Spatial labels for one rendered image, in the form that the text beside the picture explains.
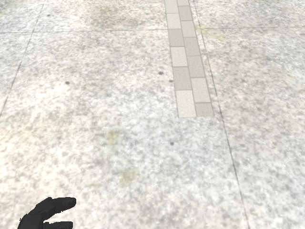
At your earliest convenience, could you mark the robot left hand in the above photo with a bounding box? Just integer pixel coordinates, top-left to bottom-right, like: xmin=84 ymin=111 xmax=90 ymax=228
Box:
xmin=17 ymin=197 xmax=76 ymax=229

